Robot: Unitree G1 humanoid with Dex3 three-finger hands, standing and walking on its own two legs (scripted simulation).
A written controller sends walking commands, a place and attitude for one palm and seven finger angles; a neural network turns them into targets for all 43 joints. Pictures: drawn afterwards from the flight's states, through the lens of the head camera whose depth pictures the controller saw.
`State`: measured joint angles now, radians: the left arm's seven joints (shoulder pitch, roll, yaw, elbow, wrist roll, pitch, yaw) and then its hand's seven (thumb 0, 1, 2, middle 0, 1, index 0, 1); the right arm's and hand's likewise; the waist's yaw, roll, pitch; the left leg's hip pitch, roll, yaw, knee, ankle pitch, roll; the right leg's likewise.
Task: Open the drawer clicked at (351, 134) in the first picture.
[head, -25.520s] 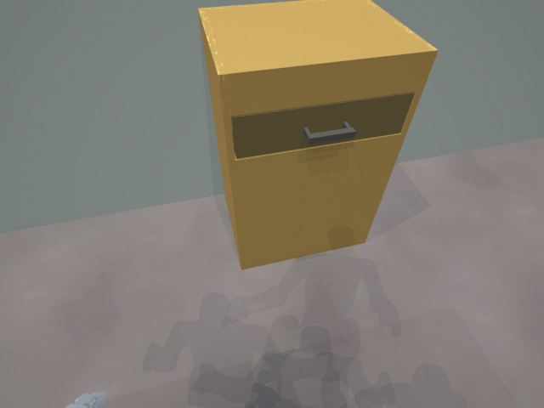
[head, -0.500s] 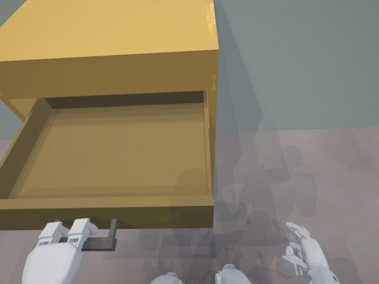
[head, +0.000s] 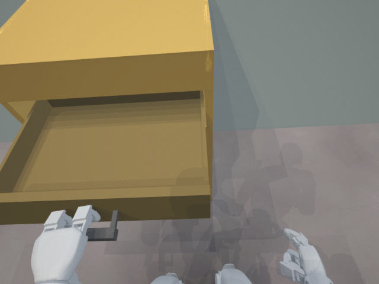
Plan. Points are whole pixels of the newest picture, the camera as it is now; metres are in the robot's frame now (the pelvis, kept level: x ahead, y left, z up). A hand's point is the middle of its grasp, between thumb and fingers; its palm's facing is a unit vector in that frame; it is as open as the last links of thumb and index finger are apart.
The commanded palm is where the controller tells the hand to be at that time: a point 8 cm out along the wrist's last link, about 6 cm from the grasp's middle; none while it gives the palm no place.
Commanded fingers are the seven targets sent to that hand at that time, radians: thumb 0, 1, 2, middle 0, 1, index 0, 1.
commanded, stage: lift the hand off the handle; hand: left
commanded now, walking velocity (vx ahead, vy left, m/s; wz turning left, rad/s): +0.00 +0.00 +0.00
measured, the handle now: (85, 225) +0.24 +0.24 -0.01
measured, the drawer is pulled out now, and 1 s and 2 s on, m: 0.28 0.28 0.28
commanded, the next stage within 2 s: none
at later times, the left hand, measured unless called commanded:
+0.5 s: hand (59, 250) +0.18 +0.26 +0.02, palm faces -0.01 -0.11 -0.99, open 13.8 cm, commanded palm +0.16 +0.25 +0.08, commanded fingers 0.00 -0.50 0.30 -0.30 -1.20 -0.30 -1.20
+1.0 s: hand (50, 244) +0.18 +0.25 +0.06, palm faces +0.03 -0.12 -0.99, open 13.8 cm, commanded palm +0.15 +0.25 +0.12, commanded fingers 0.00 -0.50 0.30 -0.30 -1.20 -0.30 -1.20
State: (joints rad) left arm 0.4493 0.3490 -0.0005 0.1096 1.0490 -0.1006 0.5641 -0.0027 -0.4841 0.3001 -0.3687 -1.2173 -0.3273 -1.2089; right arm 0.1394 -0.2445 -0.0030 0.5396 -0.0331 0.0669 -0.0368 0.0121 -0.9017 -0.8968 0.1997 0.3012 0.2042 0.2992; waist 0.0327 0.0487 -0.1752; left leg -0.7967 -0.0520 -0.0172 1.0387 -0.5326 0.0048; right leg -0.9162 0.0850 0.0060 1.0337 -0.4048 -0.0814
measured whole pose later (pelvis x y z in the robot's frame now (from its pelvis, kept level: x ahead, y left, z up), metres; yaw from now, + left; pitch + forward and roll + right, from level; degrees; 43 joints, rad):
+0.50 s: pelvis +0.02 +0.02 +0.02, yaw -1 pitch +13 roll +1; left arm 0.60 0.34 -0.01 -0.07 1.03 -0.09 0.52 0.00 -0.48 0.30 -0.33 -1.20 -0.32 -1.21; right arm 0.15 -0.26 0.00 0.49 -0.05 0.06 0.02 0.01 -0.90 -0.90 0.20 0.30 0.20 0.30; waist 0.07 0.06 -0.17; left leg -0.63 -0.06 -0.01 0.92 -0.52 0.04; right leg -0.75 0.08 0.03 0.92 -0.40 -0.05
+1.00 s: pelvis +0.03 +0.03 +0.03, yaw -1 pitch +10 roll +0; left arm 0.67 0.36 -0.03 -0.23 1.01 -0.07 0.46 0.00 -0.49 0.30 -0.32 -1.20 -0.32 -1.20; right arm 0.17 -0.25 0.01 0.48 -0.03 0.07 0.04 0.01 -0.90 -0.90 0.20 0.30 0.20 0.30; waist 0.09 0.07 -0.16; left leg -0.52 -0.06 0.00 0.85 -0.50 0.04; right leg -0.64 0.08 0.05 0.85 -0.39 -0.04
